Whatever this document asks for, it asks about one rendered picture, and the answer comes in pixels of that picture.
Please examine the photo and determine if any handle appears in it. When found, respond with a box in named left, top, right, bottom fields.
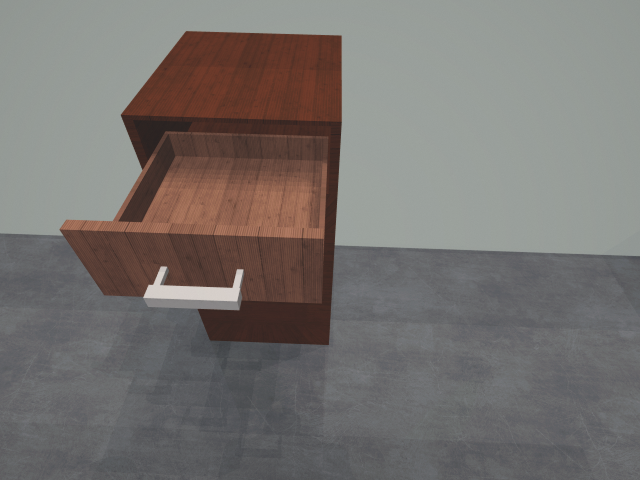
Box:
left=143, top=266, right=244, bottom=310

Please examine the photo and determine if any cabinet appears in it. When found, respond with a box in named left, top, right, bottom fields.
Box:
left=121, top=31, right=342, bottom=345

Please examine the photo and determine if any drawer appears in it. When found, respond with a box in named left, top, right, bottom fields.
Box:
left=59, top=131, right=328, bottom=304

